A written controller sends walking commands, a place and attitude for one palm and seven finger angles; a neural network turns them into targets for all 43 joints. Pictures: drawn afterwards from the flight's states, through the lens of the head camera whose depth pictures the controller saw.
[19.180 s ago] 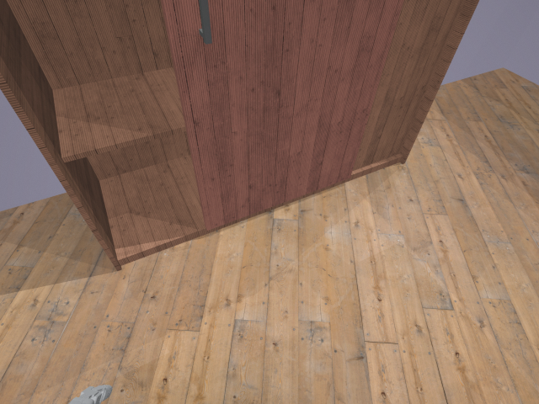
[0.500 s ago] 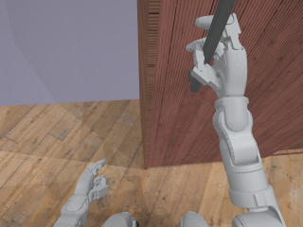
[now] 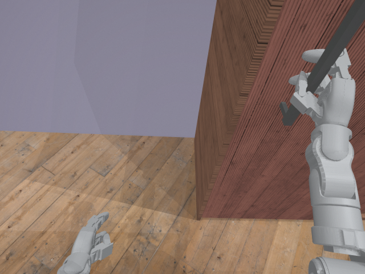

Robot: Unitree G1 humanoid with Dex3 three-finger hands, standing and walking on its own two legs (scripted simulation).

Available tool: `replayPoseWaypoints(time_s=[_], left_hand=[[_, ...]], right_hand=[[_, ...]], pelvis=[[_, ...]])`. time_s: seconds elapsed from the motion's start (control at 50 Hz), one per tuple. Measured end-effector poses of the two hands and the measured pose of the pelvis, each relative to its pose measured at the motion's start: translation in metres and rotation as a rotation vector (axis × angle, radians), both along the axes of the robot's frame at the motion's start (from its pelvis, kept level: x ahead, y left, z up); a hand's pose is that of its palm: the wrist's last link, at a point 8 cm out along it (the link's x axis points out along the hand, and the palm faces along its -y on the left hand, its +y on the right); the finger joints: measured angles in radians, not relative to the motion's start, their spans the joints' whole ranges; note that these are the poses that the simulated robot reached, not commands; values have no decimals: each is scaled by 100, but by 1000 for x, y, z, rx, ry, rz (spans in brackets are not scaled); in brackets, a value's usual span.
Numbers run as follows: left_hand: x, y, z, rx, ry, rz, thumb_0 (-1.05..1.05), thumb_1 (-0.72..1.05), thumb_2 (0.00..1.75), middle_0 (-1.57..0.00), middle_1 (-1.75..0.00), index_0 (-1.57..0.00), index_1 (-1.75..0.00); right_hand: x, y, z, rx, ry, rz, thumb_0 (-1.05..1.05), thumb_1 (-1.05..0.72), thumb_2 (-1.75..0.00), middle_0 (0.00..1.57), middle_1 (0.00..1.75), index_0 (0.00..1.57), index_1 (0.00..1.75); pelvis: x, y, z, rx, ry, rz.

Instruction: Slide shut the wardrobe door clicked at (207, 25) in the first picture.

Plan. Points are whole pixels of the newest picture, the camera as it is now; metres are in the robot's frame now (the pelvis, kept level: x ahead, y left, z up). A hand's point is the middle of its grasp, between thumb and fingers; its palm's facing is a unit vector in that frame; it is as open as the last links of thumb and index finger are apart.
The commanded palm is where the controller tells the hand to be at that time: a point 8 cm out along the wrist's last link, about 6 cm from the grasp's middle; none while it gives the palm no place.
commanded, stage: stop walking and hold the door there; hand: right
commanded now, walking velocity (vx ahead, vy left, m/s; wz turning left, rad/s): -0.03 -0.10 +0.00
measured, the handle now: (324, 50) +0.44 -0.20 +0.28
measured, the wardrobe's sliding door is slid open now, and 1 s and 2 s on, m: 0.00 0.00 0.00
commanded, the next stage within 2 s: loosen the grip on the handle in 1.58 s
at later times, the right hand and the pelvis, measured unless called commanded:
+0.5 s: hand (302, 97) +0.39 -0.17 +0.22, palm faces +0.07 +0.99 -0.14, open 6.0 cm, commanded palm +0.36 -0.21 +0.21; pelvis -0.02 -0.07 +0.01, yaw +6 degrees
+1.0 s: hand (303, 98) +0.39 -0.18 +0.22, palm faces -0.04 +0.99 -0.09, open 6.0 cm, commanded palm +0.37 -0.21 +0.21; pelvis +0.00 -0.11 +0.00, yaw +5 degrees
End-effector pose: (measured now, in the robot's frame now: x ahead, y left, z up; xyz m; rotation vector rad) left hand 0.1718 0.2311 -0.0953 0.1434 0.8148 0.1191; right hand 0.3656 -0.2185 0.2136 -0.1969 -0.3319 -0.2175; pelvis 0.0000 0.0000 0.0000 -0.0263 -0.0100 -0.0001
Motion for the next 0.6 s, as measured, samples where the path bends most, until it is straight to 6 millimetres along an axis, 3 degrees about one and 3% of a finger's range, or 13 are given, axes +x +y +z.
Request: replayPoseWaypoints(time_s=[0.14, 0.26, 0.44, 0.6], left_hand=[[-28, 28, 17, 54, -40, 86, 1, 91, 90, -20, -30, -20, -30], [-59, 25, 18, 77, -29, 152, 1, 91, 90, -20, -30, -19, -29], [-99, -24, 6, 57, 42, 190, 1, 91, 90, -20, -30, -19, -30], [-106, -77, -3, 36, 87, 171, 1, 90, 90, -20, -30, -20, -30]], right_hand=[[-3, 1, 3, 6, 59, -2, -2, -77, -82, 45, 140, 23, 135], [-4, -2, 5, 4, 80, 39, -1, -78, -81, 45, 140, 23, 135], [-3, -7, 4, 18, 79, 133, 0, -78, -80, 45, 140, 23, 134], [0, -12, 3, 44, 59, 221, 0, -78, -80, 45, 140, 24, 134]], pelvis=[[-10, -5, 7, 7, -7, 43], [-16, -20, 9, 22, -1, 69], [-21, -58, 9, 25, -1, 93], [-17, -91, 7, 23, -3, 96]])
